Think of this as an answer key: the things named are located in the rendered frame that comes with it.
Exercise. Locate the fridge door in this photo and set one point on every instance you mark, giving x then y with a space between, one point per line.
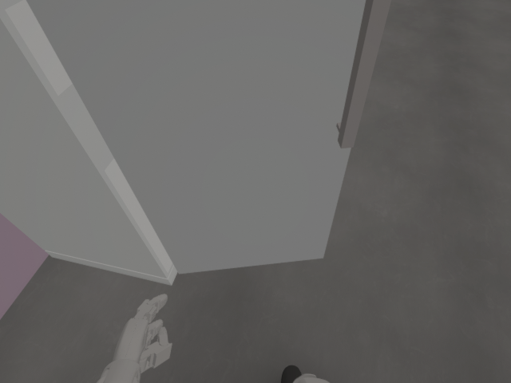
221 115

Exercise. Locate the robot left forearm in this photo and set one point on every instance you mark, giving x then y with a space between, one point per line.
121 371

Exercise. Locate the handle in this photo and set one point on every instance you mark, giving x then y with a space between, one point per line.
369 39

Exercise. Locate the robot left hand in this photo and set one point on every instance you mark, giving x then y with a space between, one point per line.
134 342

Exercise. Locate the robot right foot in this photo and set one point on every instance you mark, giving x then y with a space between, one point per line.
290 373

